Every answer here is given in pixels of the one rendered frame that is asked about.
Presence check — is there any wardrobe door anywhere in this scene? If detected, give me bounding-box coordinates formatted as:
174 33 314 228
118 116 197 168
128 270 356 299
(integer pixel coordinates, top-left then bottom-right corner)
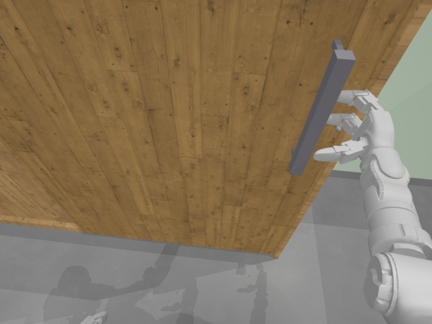
0 141 74 223
0 0 420 254

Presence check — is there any right robot forearm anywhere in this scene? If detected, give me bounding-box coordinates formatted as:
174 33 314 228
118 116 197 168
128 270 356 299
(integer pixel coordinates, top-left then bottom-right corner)
360 148 432 261

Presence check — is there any right robot upper arm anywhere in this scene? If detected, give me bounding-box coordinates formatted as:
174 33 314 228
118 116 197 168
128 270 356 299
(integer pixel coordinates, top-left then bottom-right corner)
363 252 432 324

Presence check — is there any handle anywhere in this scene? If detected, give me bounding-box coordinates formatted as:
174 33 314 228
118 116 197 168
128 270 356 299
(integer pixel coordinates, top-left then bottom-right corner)
289 39 356 176

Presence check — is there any right robot hand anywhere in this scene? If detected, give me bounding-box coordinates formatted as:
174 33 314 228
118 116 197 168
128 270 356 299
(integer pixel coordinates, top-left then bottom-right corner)
313 89 395 164

